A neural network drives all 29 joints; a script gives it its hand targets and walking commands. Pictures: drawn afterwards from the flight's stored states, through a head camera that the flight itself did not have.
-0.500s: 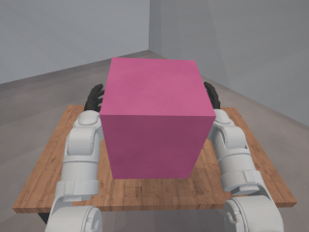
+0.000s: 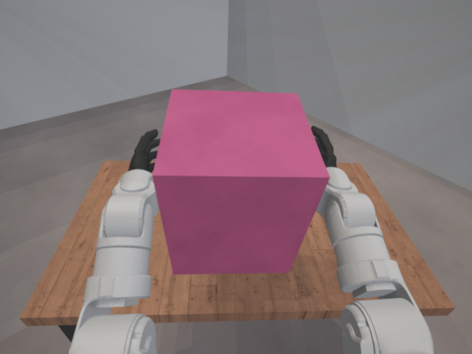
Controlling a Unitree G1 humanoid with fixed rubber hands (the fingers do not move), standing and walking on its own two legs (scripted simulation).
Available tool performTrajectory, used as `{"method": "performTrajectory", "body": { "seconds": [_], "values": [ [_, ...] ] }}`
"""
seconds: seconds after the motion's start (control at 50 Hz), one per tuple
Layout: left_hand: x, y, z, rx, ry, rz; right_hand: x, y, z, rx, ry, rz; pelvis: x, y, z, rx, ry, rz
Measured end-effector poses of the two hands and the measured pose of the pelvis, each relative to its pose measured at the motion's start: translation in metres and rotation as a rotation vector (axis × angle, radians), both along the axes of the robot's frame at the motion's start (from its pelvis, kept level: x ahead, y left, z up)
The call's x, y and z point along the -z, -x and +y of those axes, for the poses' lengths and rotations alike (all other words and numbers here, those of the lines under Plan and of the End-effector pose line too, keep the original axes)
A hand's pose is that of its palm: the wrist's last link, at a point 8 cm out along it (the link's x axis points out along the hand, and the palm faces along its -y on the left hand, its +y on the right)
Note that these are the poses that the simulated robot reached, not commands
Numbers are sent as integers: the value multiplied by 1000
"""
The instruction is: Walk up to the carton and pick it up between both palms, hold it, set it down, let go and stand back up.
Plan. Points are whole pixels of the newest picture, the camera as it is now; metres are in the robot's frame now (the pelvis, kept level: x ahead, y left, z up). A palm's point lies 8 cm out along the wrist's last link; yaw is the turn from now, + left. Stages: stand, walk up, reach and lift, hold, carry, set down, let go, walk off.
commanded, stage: hold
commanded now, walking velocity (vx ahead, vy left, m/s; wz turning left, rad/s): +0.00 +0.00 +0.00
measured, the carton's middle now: (233, 186) +0.37 +0.01 +0.16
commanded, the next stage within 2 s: set down in 0.06 s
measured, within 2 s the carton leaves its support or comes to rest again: neither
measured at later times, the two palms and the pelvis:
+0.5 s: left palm (148, 184) +0.37 +0.16 +0.16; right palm (317, 182) +0.39 -0.14 +0.16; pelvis +0.00 +0.00 +0.00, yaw +0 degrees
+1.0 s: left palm (152, 188) +0.38 +0.16 +0.14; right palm (312, 189) +0.41 -0.14 +0.12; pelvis +0.02 -0.01 +0.00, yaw +0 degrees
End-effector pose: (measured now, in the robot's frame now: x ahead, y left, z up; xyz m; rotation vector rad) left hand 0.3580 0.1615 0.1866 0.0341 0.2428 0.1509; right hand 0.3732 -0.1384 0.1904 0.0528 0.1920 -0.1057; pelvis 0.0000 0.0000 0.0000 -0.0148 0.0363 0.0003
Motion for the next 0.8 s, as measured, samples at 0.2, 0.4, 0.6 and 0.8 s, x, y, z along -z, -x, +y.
{"method": "performTrajectory", "body": {
  "seconds": [0.2,0.4,0.6,0.8],
  "values": [
    [-11,0,0,-2,-5,-45,-4,1,0,-1,-1,-45,-1,-2,0,0,0,-11],
    [22,-8,1,16,-29,4,18,-8,0,-9,35,-12,-2,-3,-3,-1,-5,-25],
    [25,-22,-5,4,-22,-38,41,-18,-6,-1,24,-57,-2,-9,-4,-1,-6,-13],
    [37,-31,-9,0,-29,-13,58,-27,-9,-2,8,-33,-3,-16,-5,-1,-7,2]
  ]
}}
